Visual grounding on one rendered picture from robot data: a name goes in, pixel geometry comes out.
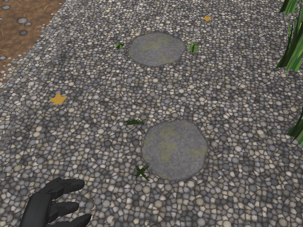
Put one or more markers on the left robot hand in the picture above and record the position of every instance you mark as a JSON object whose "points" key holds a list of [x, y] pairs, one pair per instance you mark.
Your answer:
{"points": [[41, 209]]}

